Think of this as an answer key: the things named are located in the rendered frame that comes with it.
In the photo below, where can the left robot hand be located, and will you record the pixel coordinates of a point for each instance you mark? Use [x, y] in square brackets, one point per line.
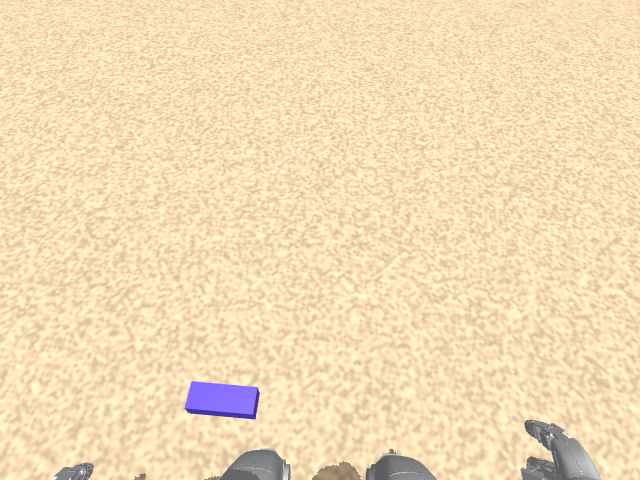
[78, 472]

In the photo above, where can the carton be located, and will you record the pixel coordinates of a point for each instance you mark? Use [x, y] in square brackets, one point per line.
[222, 400]

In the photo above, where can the right robot hand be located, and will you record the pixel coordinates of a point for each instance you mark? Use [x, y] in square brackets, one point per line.
[570, 458]

